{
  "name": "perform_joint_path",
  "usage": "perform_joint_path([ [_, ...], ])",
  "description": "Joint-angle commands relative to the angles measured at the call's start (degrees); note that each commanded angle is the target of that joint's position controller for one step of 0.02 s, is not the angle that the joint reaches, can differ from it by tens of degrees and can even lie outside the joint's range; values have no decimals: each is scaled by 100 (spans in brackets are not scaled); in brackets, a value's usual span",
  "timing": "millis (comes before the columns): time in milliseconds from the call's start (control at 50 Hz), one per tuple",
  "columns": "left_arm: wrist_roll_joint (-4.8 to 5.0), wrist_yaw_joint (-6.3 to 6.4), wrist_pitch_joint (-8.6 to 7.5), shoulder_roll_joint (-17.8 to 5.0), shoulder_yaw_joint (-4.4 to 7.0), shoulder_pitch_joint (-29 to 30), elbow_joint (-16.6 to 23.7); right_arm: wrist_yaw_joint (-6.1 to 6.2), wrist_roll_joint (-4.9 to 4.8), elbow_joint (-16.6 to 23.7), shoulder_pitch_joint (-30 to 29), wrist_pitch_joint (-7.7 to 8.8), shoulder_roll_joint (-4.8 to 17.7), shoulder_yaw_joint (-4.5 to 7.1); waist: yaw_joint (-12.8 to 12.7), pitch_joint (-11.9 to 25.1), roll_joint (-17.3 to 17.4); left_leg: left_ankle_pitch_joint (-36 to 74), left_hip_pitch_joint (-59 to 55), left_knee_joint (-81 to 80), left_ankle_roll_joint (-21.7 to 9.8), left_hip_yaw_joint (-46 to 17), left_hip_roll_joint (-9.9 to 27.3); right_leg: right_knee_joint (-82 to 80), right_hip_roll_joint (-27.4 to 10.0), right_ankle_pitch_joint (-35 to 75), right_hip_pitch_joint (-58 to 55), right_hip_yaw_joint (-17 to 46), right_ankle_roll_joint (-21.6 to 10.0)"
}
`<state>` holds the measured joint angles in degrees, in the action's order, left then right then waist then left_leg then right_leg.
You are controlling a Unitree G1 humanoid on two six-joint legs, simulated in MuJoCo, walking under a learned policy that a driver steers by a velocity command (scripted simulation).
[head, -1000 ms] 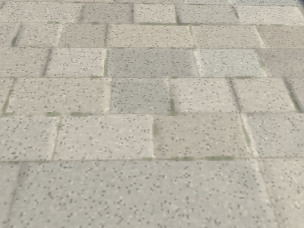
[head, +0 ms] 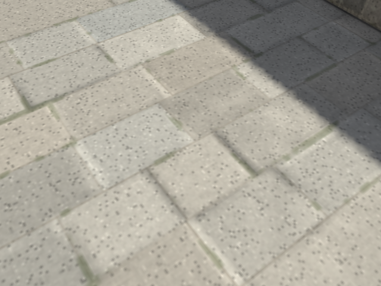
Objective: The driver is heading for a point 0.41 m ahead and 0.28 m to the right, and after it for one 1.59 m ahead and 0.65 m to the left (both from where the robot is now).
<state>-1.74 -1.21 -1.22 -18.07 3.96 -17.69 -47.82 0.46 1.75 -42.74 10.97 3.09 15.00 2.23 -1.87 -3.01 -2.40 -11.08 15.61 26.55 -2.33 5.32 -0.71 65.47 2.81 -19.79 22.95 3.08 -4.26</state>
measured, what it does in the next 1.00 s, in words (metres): walks ahead: right foot, then left foot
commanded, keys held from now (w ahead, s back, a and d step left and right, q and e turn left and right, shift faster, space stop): w+e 0.34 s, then w+q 0.66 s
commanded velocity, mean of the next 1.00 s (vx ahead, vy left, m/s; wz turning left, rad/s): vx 0.50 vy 0.00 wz -0.08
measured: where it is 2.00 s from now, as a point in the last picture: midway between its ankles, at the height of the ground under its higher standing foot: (209, 159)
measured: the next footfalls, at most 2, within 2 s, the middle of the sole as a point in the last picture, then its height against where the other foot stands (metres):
right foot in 0.36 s outside the picture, level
left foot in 0.92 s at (212, 240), level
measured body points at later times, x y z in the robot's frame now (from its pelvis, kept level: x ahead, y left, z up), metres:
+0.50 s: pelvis +0.26 -0.07 +0.00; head +0.29 -0.09 +0.44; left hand +0.47 +0.14 -0.11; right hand +0.23 -0.33 -0.14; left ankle +0.20 +0.09 -0.64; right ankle +0.29 -0.12 -0.74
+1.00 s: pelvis +0.54 -0.09 -0.02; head +0.57 -0.09 +0.43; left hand +0.56 +0.17 -0.16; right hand +0.67 -0.35 -0.14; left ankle +0.60 -0.05 -0.74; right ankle +0.35 -0.17 -0.64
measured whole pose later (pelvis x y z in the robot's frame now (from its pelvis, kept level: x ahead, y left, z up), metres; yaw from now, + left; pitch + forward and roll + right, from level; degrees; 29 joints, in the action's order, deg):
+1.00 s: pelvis +0.54 -0.09 -0.02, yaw +1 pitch +0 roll +0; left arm -1.5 0.8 -4.0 -13.0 1.2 -19.3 -53.2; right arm -1.5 1.1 -46.0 9.7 1.1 15.1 3.1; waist -0.4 -3.0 0.1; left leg -13.0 22.7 35.1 -9.2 5.8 -5.9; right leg 67.3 0.5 -23.5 12.0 -5.1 -2.2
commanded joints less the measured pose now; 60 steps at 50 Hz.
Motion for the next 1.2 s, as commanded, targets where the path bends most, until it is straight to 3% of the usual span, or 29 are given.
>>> perform_joint_path([
  [20,-36,-131,94,-210,26,-138,334,-43,-78,56,489,207,565,154,117,149,805,871,-752,-1607,-645,-1406,1640,113,-475,337,983,161,60],
  [100,-34,-237,109,-102,-39,682,652,-64,-89,-141,721,255,573,174,199,22,736,1619,-1022,-1759,-656,-546,1564,-473,-600,1067,1641,7,163],
  [180,-7,-345,50,94,-164,1525,938,-54,-86,-295,897,241,630,186,361,-103,736,1911,-1042,-1751,-500,205,1362,-1927,-582,1919,1319,-447,152],
  [260,-61,-387,61,43,-185,2045,1149,12,-88,-497,1255,172,829,230,475,-220,722,2468,-1615,-1557,-411,491,1584,-2771,-490,1544,1077,-824,-68],
  [320,-118,-303,64,-102,-111,1708,1090,73,-73,-616,1372,35,1055,262,254,122,859,4818,-2081,-395,-322,797,1667,-3072,3,616,325,-1115,-400],
  [340,-124,-259,29,-211,-44,1168,939,84,-75,-621,1372,-23,1123,267,21,455,845,5228,-2033,480,-311,866,1668,-3239,227,424,-304,-1122,-556],
  [360,-191,-188,-23,-332,46,211,608,79,-94,-603,1391,-54,1060,221,-390,972,608,4630,-1375,1717,-212,950,1576,-3723,302,650,-1690,-903,-747],
  [380,-271,-77,-31,-799,189,-497,480,8,-164,-379,1572,-32,614,85,-576,1738,-231,2107,365,3517,-9,952,1297,-3966,-1105,-311,-3578,958,-1168],
  [400,-30,-5,24,-1152,249,-444,537,-78,-176,-96,1573,-19,421,55,-312,2257,-1089,-2050,2048,5238,238,476,234,-4757,-2611,161,-4427,3776,-1732],
  [420,34,84,62,-1009,231,-471,528,-50,-122,-54,922,-32,873,168,-537,1792,-103,-1535,2484,5422,183,-313,402,-4812,-2489,1302,-4033,3052,-1622],
  [440,49,136,1,-746,163,-189,411,-68,-218,-28,687,24,681,107,-365,1112,17,-1132,2470,5135,100,-502,591,-4784,-2257,2190,-3336,2055,-1489],
  [460,47,146,-77,-475,82,-1,319,-87,-229,-161,840,36,583,81,-78,670,214,-957,2086,4520,60,-599,761,-4937,-1964,2716,-2567,1392,-1172],
  [480,55,154,-158,-303,14,182,252,-114,-127,-256,964,-41,554,93,144,451,191,-865,1741,4124,66,-686,836,-5091,-1713,2822,-2072,956,-922],
  [500,44,156,-222,-179,-36,340,247,-152,-53,-429,1258,-142,508,90,292,390,85,-748,1400,3962,96,-733,803,-5274,-1566,2739,-1730,630,-779],
  [540,64,137,-351,-180,-50,262,139,-231,-36,-523,1358,-249,454,129,368,341,1,-473,1341,3838,111,-752,677,-5525,-1458,2815,-1575,318,-687],
  [640,86,127,-459,-182,-59,-50,-113,-269,-81,-344,482,-287,362,165,194,-143,-50,627,2268,3084,158,-802,599,-5949,-1303,2617,-1769,-360,-373],
  [720,90,180,-493,-138,-109,-228,-276,-298,-52,-182,-114,-232,226,92,61,-258,-47,1231,2344,2076,122,-468,496,-5902,-1284,3270,-2139,-837,-240],
  [800,65,287,-437,-161,-143,-685,-543,-355,-7,98,-754,-200,108,-9,-134,-353,-27,1045,2319,1229,-117,88,319,-5544,-1446,4458,-2857,-1171,-156],
  [840,38,336,-405,-299,-136,-669,-589,-344,-4,120,-639,-202,161,0,-1,-153,-154,576,1843,999,-349,364,4,-4962,-1508,6062,-3120,-1358,-55],
  [880,10,401,-346,-512,-87,-542,-579,-299,19,-26,-23,-216,303,60,327,219,-378,-69,1138,995,-633,511,-334,-3912,-1616,7527,-3240,-1473,-11],
  [900,-16,402,-300,-610,-54,-440,-529,-272,35,-187,570,-192,463,135,602,541,-394,-315,470,850,-805,406,-448,-2995,-1662,7479,-3042,-1480,-47],
  [920,8,373,-273,-670,-35,-245,-430,-231,88,-425,1386,-139,667,249,1061,939,-193,-203,-679,270,-1037,85,-428,-1641,-1537,6424,-2394,-1546,-51],
  [940,16,318,-321,-394,-100,-219,-225,-139,101,-520,1916,-147,1221,428,1210,1406,590,-383,-1933,71,-1466,-1491,801,275,-1060,3254,-1083,-1621,32],
  [960,85,188,-385,-60,-131,-286,155,-130,-2,-400,1471,-215,1669,540,666,1636,1715,100,-3231,-692,-2479,-4793,2026,2078,297,-1087,1444,-788,289],
  [980,-21,149,-463,-300,-128,170,209,-127,-193,-393,1306,-241,1486,541,824,1257,622,1,-2909,-971,-2400,-4353,1964,2069,-216,-561,2025,142,216],
  [1020,80,128,-554,-297,-130,284,271,-93,-144,-389,807,-230,846,372,345,151,-119,776,-1400,-1252,-1860,-3139,1577,1051,-659,149,1741,23,271],
  [1080,-123,97,-232,-114,-176,106,286,-72,-177,-353,593,-67,712,295,15,155,102,1888,-509,-1365,-1563,-2176,920,182,-803,211,969,-91,561],
  [1140,-110,56,-108,-24,-211,535,526,-84,-181,-397,817,19,945,357,73,134,331,2202,-336,-1433,-1437,-1894,631,-668,-807,679,1085,-301,750],
  [1200,-74,25,-112,4,-251,1299,795,-80,-191,-414,1105,-19,946,372,380,77,552,2094,-530,-1337,-1168,-1880,441,-1758,-730,1425,1233,-363,825],
])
